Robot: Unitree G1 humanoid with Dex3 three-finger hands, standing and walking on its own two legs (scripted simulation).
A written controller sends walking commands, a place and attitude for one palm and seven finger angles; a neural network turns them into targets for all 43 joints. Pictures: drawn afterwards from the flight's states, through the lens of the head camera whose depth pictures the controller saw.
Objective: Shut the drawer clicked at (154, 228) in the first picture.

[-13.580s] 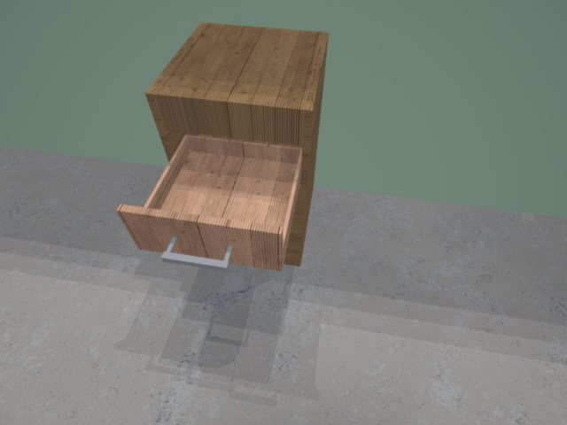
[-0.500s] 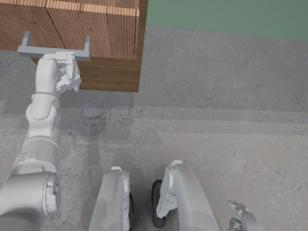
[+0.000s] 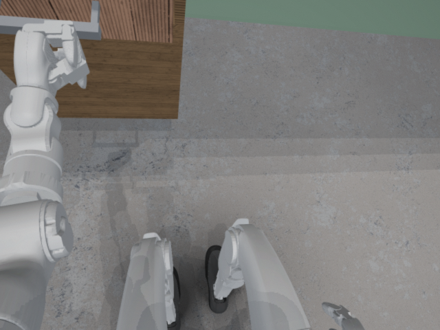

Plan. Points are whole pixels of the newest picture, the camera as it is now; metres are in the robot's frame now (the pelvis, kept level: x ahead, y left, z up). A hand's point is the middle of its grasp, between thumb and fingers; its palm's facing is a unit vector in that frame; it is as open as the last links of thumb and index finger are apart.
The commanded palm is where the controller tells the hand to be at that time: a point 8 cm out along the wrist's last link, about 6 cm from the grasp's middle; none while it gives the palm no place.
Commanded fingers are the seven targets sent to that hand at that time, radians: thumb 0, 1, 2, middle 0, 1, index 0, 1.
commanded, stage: push the drawer shut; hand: left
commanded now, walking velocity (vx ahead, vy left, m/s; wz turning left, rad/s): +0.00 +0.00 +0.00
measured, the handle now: (45, 16) +0.61 +0.25 +0.01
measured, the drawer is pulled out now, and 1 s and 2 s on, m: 0.05 0.00 0.00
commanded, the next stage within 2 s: pull the fist back off the drawer in 0.68 s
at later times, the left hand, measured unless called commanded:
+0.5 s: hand (81, 34) +0.59 +0.20 +0.00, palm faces +0.00 -1.00 -0.07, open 2.8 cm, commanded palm +0.62 +0.18 +0.01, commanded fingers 0.00 0.90 0.90 -1.40 -1.60 -1.40 -1.60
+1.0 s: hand (71, 29) +0.60 +0.21 +0.00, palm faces +0.00 -1.00 -0.08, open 3.1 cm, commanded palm +0.62 +0.17 +0.01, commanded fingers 0.00 0.90 0.90 -1.40 -1.60 -1.40 -1.60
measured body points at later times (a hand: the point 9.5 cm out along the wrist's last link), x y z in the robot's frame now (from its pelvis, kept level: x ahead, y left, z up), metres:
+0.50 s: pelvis +0.00 +0.00 -0.01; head +0.24 +0.06 +0.36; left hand +0.59 +0.25 +0.01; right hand +0.00 -0.26 -0.10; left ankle +0.04 +0.07 -0.51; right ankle +0.09 -0.09 -0.51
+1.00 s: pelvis -0.03 +0.00 -0.02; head +0.23 +0.08 +0.34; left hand +0.59 +0.27 +0.01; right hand -0.04 -0.26 -0.09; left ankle +0.04 +0.07 -0.51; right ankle +0.09 -0.09 -0.51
